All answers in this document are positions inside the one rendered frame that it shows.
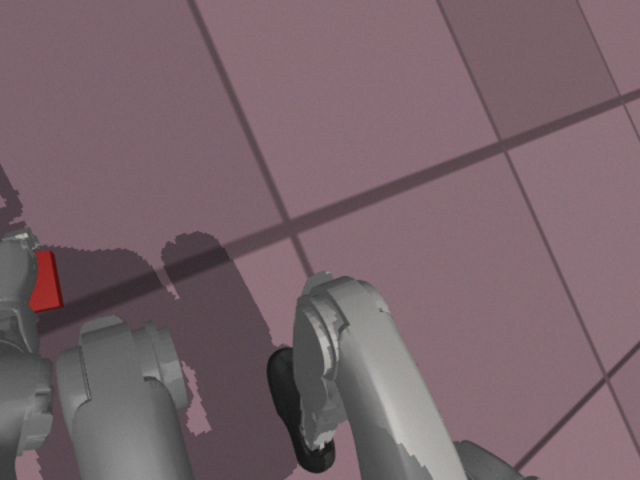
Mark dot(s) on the right robot foot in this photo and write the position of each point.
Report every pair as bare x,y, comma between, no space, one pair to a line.
286,399

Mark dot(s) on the small box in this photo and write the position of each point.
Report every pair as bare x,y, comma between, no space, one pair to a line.
47,292

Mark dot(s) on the left robot arm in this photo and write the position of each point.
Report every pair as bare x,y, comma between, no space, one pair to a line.
26,390

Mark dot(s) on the left robot hand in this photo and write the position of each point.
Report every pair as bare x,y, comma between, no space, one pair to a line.
18,266

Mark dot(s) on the right robot hand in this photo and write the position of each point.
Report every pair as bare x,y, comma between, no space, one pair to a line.
480,464

